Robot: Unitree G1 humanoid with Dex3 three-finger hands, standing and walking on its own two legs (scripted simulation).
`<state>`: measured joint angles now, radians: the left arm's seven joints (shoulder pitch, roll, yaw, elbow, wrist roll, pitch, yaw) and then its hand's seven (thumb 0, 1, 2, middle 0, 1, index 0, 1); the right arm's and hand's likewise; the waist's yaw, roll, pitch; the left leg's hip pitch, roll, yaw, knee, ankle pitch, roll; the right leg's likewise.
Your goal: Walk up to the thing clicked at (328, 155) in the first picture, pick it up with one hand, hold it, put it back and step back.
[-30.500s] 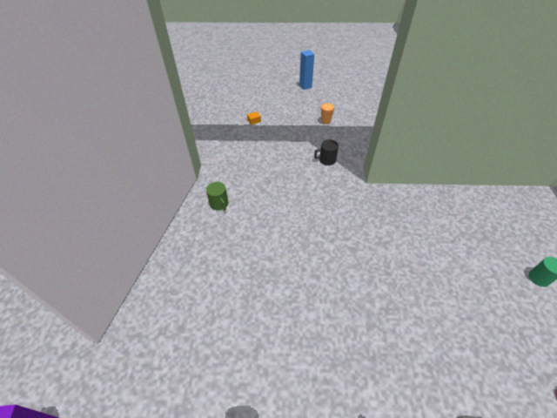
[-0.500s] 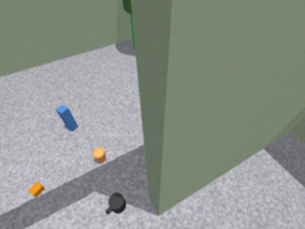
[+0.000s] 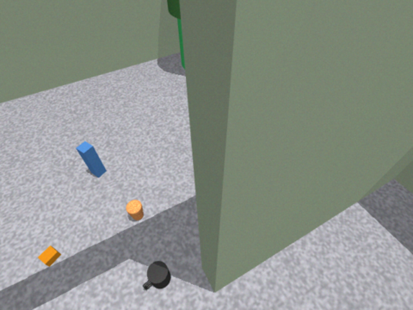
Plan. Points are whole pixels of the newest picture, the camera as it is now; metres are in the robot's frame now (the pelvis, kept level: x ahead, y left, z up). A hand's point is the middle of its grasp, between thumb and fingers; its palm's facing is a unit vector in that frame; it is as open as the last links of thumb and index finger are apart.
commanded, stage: stand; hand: left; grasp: from above
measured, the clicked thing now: (156, 277) +0.34 +0.25 -0.73
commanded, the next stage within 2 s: rise first in 0.22 s
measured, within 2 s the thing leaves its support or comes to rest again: neither
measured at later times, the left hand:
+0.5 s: hand out of the picture +0.13 +0.25 -0.16, palm faces +0.03 -0.94 -0.33, open 8.4 cm
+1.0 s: hand out of the picture +0.12 +0.26 -0.24, palm faces -0.16 -0.87 -0.46, open 13.9 cm
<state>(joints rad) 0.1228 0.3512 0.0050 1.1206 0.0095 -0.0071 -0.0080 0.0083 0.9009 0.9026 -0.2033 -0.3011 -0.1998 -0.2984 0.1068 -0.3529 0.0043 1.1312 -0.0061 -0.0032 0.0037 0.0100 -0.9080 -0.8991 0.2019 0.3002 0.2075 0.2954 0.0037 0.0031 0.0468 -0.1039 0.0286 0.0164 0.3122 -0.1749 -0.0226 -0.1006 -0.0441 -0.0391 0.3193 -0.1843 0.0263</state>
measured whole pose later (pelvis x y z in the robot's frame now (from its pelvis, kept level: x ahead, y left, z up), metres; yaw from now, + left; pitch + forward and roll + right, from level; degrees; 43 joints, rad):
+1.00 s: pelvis -0.02 +0.01 -0.10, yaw -1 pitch +17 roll -1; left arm 0.18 0.31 0.16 0.61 0.27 0.09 0.01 0.00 -0.48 0.99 -0.07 -1.08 -0.06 -1.07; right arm 0.20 -0.24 -0.05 0.60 0.00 -0.11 -0.01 0.01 -0.91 -0.90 0.20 0.30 0.21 0.30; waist -0.02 0.00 -0.10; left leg -0.94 0.05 -0.01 1.14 -0.51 -0.01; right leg -0.92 -0.04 -0.02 1.11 -0.50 0.03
